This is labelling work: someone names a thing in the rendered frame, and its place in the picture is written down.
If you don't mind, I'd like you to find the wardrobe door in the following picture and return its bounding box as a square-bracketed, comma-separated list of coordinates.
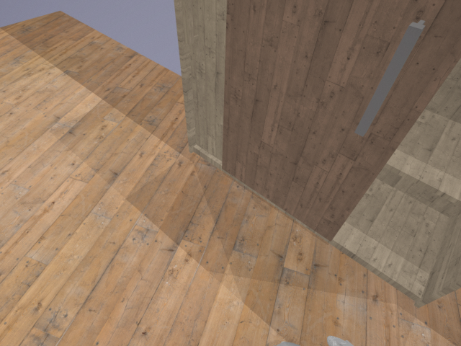
[222, 0, 461, 241]
[189, 0, 227, 161]

